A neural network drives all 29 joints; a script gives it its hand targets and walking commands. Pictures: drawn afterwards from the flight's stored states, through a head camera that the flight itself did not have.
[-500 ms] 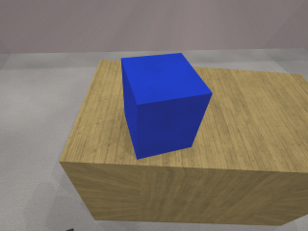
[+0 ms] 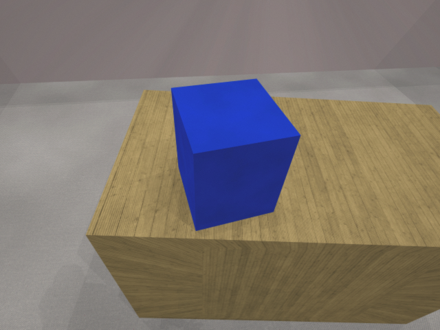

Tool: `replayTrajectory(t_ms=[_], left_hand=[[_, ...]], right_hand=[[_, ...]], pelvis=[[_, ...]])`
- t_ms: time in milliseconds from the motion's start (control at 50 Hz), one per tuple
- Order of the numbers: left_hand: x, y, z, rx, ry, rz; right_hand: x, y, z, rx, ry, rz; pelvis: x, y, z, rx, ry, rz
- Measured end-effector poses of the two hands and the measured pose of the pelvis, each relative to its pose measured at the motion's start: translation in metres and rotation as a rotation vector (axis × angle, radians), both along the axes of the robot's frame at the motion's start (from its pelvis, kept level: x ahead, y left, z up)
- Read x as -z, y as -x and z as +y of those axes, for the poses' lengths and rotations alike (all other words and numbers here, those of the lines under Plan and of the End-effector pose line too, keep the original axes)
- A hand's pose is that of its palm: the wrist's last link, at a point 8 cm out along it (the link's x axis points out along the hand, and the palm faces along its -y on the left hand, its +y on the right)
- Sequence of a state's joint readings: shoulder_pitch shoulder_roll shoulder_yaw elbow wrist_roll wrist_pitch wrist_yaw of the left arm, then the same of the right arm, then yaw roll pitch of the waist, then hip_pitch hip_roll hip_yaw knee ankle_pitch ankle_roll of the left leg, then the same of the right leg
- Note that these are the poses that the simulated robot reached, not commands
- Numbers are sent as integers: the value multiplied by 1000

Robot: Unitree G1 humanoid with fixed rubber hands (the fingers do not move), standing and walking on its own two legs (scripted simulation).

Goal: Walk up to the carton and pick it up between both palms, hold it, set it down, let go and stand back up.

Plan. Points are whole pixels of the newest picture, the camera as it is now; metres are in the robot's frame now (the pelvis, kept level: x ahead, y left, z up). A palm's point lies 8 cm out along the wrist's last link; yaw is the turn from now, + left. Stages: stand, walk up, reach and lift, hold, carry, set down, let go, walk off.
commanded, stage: stand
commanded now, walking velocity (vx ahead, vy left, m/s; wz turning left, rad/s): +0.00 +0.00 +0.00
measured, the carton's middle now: (226, 154) +0.49 +0.00 +0.05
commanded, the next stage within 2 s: none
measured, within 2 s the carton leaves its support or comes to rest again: neither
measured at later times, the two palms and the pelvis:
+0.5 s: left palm out of the picture +0.04 +0.25 -0.13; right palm out of the picture +0.04 -0.25 -0.12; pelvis +0.01 +0.00 +0.00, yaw +0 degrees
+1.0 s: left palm out of the picture +0.04 +0.26 -0.13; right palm out of the picture +0.04 -0.25 -0.12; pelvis +0.01 +0.01 +0.00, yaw +1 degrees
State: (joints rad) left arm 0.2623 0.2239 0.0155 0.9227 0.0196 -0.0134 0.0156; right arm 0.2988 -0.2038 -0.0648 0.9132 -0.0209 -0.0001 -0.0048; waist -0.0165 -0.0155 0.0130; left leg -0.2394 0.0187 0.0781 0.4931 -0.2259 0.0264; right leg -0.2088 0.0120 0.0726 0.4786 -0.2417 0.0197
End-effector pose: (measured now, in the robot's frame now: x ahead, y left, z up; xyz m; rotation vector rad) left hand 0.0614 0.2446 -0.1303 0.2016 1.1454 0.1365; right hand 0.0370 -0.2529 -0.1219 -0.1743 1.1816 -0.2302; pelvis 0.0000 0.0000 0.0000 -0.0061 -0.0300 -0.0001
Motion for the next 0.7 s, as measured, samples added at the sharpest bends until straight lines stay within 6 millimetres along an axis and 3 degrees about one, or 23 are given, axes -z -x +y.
replayTrajectory(t_ms=[160, 700], left_hand=[[3, 6, 0, -5, 6, 33], [4, 24, 8, -29, -14, 105]], right_hand=[[1, 7, 3, 7, -2, 32], [2, -1, 4, -4, 3, 51]], pelvis=[[-1, -2, 2, -1, -1, -5], [-4, -7, 5, -9, -3, -21]])
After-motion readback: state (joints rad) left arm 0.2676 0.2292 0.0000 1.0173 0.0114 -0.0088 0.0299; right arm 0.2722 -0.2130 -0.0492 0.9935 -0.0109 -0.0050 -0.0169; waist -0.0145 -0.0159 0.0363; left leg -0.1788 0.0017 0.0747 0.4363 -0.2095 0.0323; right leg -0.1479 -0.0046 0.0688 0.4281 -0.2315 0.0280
